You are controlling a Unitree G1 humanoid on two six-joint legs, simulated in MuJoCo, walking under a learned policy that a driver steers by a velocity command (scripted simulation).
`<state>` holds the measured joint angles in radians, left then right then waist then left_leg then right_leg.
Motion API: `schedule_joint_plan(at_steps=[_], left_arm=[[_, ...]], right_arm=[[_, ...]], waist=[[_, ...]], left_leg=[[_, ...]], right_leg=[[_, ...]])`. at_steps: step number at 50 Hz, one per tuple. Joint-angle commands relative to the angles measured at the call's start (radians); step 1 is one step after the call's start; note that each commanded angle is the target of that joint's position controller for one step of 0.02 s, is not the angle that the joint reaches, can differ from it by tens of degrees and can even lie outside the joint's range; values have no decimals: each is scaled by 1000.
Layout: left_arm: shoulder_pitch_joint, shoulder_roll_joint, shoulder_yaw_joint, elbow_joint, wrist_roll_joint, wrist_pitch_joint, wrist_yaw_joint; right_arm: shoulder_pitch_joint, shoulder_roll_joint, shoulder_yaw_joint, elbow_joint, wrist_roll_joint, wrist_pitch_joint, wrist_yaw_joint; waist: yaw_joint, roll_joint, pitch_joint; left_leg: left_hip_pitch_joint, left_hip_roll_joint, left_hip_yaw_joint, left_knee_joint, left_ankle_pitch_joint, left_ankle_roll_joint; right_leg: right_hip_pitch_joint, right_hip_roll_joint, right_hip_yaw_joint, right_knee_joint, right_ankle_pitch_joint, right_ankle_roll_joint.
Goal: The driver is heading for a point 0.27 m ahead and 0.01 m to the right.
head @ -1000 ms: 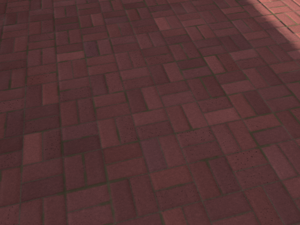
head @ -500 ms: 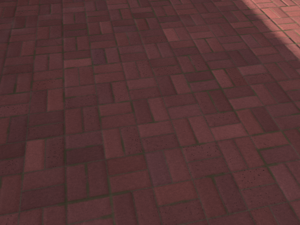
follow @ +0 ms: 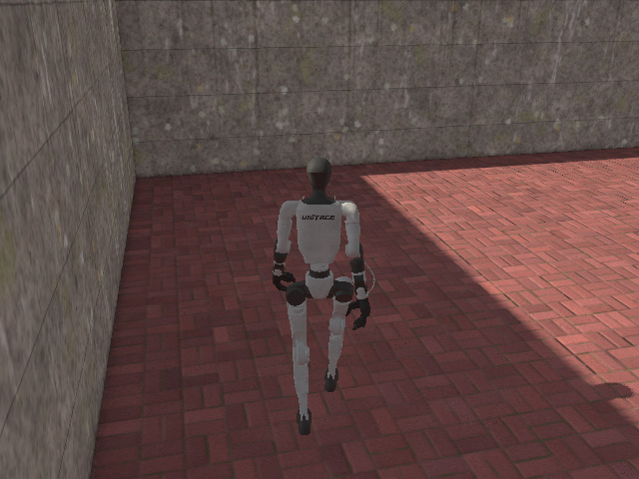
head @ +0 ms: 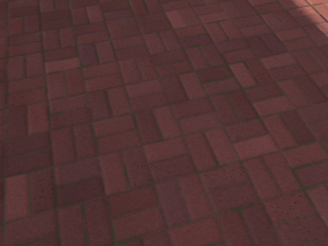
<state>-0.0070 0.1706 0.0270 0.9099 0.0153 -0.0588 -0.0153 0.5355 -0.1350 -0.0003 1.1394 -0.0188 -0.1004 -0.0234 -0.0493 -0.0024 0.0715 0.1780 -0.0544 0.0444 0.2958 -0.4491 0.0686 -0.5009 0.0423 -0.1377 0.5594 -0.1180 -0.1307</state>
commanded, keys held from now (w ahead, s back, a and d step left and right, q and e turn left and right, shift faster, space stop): w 0.04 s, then no key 0.96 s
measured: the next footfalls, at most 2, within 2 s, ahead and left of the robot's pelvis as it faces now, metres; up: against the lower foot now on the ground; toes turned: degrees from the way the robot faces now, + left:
right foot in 0.02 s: +0.18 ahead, -0.06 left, +0.00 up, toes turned -5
left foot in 0.48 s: +0.30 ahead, +0.10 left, +0.00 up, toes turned +3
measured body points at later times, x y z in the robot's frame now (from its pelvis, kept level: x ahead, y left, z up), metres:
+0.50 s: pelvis +0.20 +0.00 +0.01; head +0.22 +0.01 +0.46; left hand +0.16 +0.21 -0.15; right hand +0.27 -0.21 -0.14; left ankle +0.26 +0.10 -0.72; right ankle +0.14 -0.06 -0.72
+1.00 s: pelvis +0.23 +0.02 +0.02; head +0.24 +0.02 +0.47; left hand +0.19 +0.23 -0.14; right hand +0.21 -0.19 -0.14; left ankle +0.26 +0.10 -0.72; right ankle +0.14 -0.06 -0.72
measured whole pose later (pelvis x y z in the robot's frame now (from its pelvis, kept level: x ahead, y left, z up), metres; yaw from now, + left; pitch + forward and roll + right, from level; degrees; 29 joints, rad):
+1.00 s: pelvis +0.23 +0.02 +0.02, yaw -1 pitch -2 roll +1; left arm 0.35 0.11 -0.02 1.16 0.01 -0.01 0.06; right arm 0.30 -0.12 0.00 1.16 -0.01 -0.01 -0.04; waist -0.01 -0.01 0.04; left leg -0.21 -0.05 0.09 0.41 -0.18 0.07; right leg 0.01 0.02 -0.06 0.37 -0.35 -0.04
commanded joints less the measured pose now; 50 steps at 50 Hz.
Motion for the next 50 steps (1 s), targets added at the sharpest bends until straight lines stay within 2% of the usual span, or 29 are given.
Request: schedule_joint_plan(at_steps=[1, 2, 3, 4, 5, 6, 7, 8, 10, 12, 14, 17, 20, 22, 23, 24, 25, 26, 27, 28, 29, 30, 32, 34, 37, 50], left_arm=[[504, 197, 71, 104, 25, -14, 28], [521, 274, 87, 96, 46, -12, 22], [439, 236, 84, 92, -1, -3, 11], [313, 178, 65, 68, -13, -7, 11], [265, 115, 49, 64, -11, -20, 7], [270, 76, 36, 78, -6, -32, 10], [289, 43, 23, 96, -6, -39, 17], [312, 36, 16, 110, -4, -48, 19], [345, 67, 13, 127, 1, -60, 20], [356, 90, 8, 131, 5, -56, 22], [367, 87, -1, 134, 2, -46, 26], [430, 84, -11, 155, 0, -33, 34], [451, 73, -17, 170, 7, -20, 44], [438, 66, -21, 172, 7, -13, 49], [425, 65, -22, 172, 2, -10, 51], [442, 63, -22, 175, 2, -11, 52], [499, 56, -22, 173, 3, -12, 54], [615, -21, -34, 213, -16, 4, 55], [587, 11, -28, 224, -8, 20, 64], [556, 25, -22, 220, -2, 28, 65], [528, 28, -21, 222, 1, 33, 63], [494, 34, -19, 219, 0, 36, 60], [479, 18, -24, 219, -1, 35, 58], [474, 14, -27, 226, -3, 32, 63], [464, 13, -28, 235, -4, 36, 69], [472, -2, -39, 260, -4, 43, 73]], right_arm=[[-20, -149, -24, -58, 9, -4, 3], [102, -16, -6, -75, 28, 2, 17], [32, -125, -35, -77, 16, 9, 16], [-67, -138, -41, -116, 9, 9, 16], [-106, -125, -42, -120, 1, 6, 14], [-96, -106, -44, -109, -7, 16, 12], [-66, -82, -41, -103, -17, 31, 15], [-55, -62, -40, -97, -18, 44, 17], [-69, -53, -42, -103, -15, 63, 19], [-118, -60, -42, -116, -12, 75, 18], [-193, -61, -36, -132, -5, 79, 15], [-271, -64, -29, -143, 5, 81, 7], [-297, -72, -26, -136, 6, 80, -4], [-285, -71, -25, -124, 4, 74, -11], [-258, -62, -22, -112, 3, 68, -15], [-217, -86, -25, -97, 0, 57, -19], [-160, -148, -37, -83, -7, 46, -22], [-186, -133, -28, -75, 6, 52, -21], [-202, -83, -17, -78, 7, 59, -15], [-245, -75, -14, -85, 3, 64, -10], [-271, -76, -15, -90, 0, 70, -10], [-263, -71, -16, -85, 4, 72, -14], [-233, -74, -19, -64, 16, 73, -20], [-219, -69, -20, -52, 18, 71, -20], [-210, -66, -20, -38, 14, 74, -20], [-165, -50, -11, 13, 12, 88, -22]], waist=[[249, 29, -220], [153, -180, -313], [155, -60, -273], [103, -36, -100], [80, 22, -34], [46, 36, -18], [18, 19, -25], [6, 5, -33], [-12, -24, -43], [-17, -51, -50], [-2, -78, -53], [36, -99, -77], [52, -98, -66], [46, -87, -45], [26, -63, -39], [20, -22, -57], [48, 43, -106], [92, 145, -139], [72, 134, -111], [83, 118, -59], [81, 86, -36], [71, 60, -3], [62, 35, -17], [57, 12, -35], [54, -4, -28], [45, -8, 20]], left_leg=[[-325, 186, -6, 641, 872, 54], [-672, -6, 12, 1046, -41, 23], [-774, 1, -98, 1133, -21, 37], [-805, 60, -97, 1092, 76, 38], [-754, 86, -92, 1040, 123, 32], [-686, 104, -92, 997, 128, 21], [-617, 114, -88, 949, 117, 7], [-578, 110, -80, 905, 113, -3], [-569, 93, -54, 829, 140, -18], [-590, 89, -29, 716, 194, -27], [-579, 82, 0, 581, 249, -33], [-556, 71, 21, 460, 312, -34], [-524, 70, 14, 377, 276, -27], [-480, 68, 9, 276, 252, -13], [-414, 74, 3, 160, 330, -7], [-310, 124, -53, 84, 522, -2], [-187, 235, -145, 137, 847, 19], [-177, 320, -217, 165, 1008, 128], [-237, 334, -262, 127, 908, 142], [-303, 294, -239, 107, 786, 113], [-338, 244, -202, 98, 670, 78], [-364, 204, -163, 94, 613, 49], [-348, 168, -129, 97, 579, 25], [-317, 166, -127, 99, 600, 25], [-309, 167, -127, 93, 595, 25], [-319, 153, -125, 57, 475, 11]], right_leg=[[608, -142, 205, -99, -147, -86], [833, -452, 733, -180, -197, -238], [740, -435, 850, -309, -276, -259], [572, -415, 668, -333, -176, -223], [443, -373, 545, -348, 63, -193], [365, -330, 428, -341, 280, -161], [306, -294, 334, -339, 423, -136], [284, -277, 274, -332, 542, -119], [276, -249, 197, -319, 719, -107], [293, -219, 142, -305, 788, -84], [306, -192, 101, -291, 806, -48], [367, -198, 100, -264, 785, -24], [400, -225, 129, -226, 714, -41], [407, -242, 161, -185, 639, -48], [393, -235, 166, -152, 576, -30], [361, -210, 169, -117, 455, 5], [302, -164, 151, -71, 203, 32], [279, -96, 121, -79, -145, 57], [305, -76, 115, -107, -261, 65], [327, -79, 131, -156, -230, 64], [354, -86, 146, -196, -171, 65], [362, -101, 160, -216, -103, 61], [390, -129, 170, -221, 6, 57], [402, -136, 167, -223, 38, 64], [404, -138, 166, -234, 28, 68], [375, -151, 174, -263, -28, 67]])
